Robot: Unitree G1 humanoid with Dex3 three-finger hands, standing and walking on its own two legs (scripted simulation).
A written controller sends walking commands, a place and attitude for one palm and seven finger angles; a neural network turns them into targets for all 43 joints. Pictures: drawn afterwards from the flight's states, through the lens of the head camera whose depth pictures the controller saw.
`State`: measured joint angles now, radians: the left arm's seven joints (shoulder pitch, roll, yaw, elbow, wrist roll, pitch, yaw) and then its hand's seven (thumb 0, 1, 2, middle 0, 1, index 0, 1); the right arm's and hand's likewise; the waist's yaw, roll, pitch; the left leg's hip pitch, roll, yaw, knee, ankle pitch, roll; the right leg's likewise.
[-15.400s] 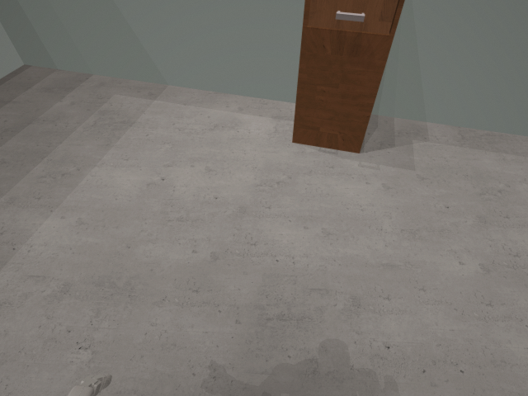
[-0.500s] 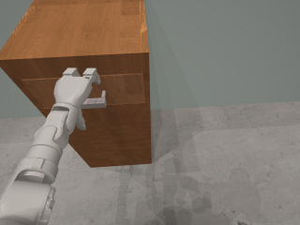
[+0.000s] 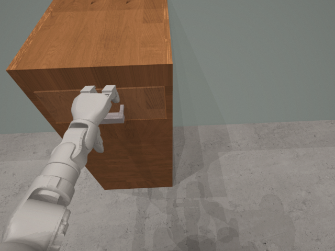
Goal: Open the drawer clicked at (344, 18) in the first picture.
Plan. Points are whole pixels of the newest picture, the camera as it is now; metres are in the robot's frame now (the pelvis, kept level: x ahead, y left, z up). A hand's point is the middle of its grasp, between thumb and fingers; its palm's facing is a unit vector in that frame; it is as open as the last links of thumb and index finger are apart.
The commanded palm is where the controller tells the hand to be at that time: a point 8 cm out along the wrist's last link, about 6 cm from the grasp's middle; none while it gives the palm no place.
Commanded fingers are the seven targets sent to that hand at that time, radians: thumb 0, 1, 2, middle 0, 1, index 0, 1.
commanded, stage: lower the fingers behind the handle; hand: left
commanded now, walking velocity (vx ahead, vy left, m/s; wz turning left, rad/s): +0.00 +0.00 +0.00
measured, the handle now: (104, 113) +0.49 +0.21 +0.00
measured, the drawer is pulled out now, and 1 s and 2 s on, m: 0.00 0.00 0.00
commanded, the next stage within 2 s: close the thumb around the handle in 1.46 s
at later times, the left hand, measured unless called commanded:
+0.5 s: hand (98, 125) +0.44 +0.21 +0.02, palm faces +0.00 -0.03 -1.00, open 13.8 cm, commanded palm +0.41 +0.21 +0.07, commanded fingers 0.00 -0.50 0.30 -0.30 -1.20 -0.30 -1.20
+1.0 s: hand (100, 134) +0.43 +0.21 -0.01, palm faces -0.07 -0.02 -1.00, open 13.8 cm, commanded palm +0.41 +0.21 +0.04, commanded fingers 0.00 -0.50 0.30 -0.30 -1.20 -0.30 -1.20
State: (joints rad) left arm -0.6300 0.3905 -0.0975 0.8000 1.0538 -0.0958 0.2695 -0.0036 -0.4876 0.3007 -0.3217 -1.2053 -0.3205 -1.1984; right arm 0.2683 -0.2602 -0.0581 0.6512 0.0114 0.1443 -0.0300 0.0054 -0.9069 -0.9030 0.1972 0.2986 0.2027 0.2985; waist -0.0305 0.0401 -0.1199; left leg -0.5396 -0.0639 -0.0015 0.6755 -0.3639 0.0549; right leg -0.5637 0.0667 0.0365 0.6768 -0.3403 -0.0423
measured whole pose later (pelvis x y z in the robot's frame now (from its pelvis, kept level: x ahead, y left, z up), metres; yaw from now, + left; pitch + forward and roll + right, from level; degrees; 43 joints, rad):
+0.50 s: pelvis +0.00 +0.00 -0.01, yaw -1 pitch +16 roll +0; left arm -0.64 0.39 -0.06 0.91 1.09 -0.05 0.37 0.00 -0.49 0.30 -0.32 -1.20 -0.32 -1.20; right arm 0.29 -0.25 -0.07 0.67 0.00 0.13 -0.01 0.00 -0.91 -0.90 0.20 0.30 0.20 0.30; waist -0.04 0.05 -0.15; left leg -0.63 -0.05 0.01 0.74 -0.39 0.05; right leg -0.66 0.08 0.04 0.73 -0.36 -0.04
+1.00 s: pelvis -0.01 +0.00 -0.02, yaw +0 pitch +18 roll -1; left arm -0.68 0.39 -0.08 1.02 1.09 -0.02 0.38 0.00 -0.49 0.30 -0.29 -1.22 -0.32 -1.20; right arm 0.31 -0.25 -0.06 0.67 0.00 0.11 -0.02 0.00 -0.91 -0.90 0.20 0.30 0.20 0.30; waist -0.07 0.04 -0.16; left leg -0.72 -0.05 0.00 0.81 -0.40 0.05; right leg -0.74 0.08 0.02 0.79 -0.36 -0.05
